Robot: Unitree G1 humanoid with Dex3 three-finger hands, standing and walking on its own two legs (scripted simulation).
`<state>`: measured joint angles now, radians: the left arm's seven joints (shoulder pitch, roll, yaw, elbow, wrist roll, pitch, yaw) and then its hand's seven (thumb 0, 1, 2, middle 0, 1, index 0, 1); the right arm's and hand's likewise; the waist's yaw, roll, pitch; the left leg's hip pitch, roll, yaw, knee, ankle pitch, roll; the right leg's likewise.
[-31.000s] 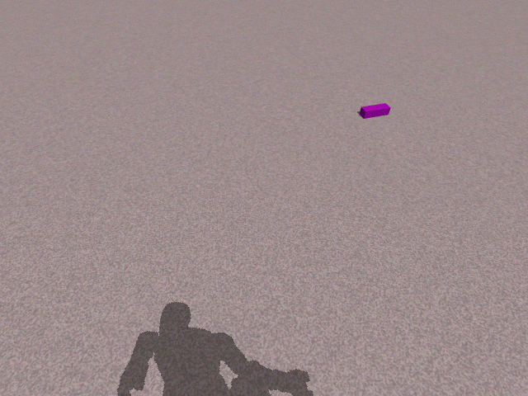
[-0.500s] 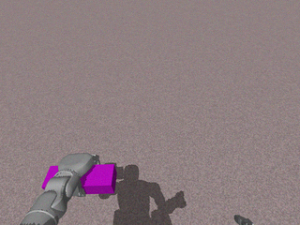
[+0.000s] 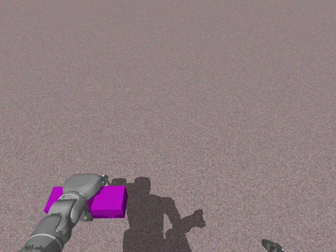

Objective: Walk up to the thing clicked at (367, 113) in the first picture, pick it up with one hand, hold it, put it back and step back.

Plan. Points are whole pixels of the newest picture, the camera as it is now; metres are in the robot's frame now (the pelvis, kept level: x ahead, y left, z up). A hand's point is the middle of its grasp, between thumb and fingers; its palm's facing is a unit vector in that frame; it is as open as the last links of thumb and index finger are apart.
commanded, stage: crouch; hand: left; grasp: from above
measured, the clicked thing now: (89, 202) +0.30 +0.24 -0.09
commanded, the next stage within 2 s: lower in 1.68 s
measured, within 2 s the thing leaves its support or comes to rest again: neither
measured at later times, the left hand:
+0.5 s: hand (104, 210) +0.36 +0.26 -0.30, palm faces -0.41 +0.05 -0.91, open 10.0 cm
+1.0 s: hand (112, 221) +0.38 +0.27 -0.50, palm faces -0.45 +0.00 -0.89, open 9.9 cm
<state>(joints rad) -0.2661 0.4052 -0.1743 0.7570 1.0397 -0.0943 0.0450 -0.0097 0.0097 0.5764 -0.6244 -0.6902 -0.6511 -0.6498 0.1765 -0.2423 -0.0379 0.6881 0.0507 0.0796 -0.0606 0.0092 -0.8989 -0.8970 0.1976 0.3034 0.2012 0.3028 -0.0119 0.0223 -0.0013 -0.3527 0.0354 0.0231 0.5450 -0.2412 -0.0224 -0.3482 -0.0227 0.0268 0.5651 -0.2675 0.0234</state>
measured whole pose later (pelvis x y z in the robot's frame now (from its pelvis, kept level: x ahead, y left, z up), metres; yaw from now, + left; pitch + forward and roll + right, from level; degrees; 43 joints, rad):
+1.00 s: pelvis -0.06 +0.01 -0.33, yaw -3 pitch +38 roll -7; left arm -0.81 0.62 0.08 1.26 1.28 -0.21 0.38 -0.01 0.00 0.59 -0.64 -0.67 -0.66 -0.63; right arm 0.15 -0.25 -0.03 0.75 -0.11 -0.06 0.08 0.00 -0.91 -0.90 0.20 0.30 0.20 0.30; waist -0.17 0.00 -0.14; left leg -2.07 0.02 -0.11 2.07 -0.67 -0.02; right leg -1.99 0.00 -0.02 2.02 -0.69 0.05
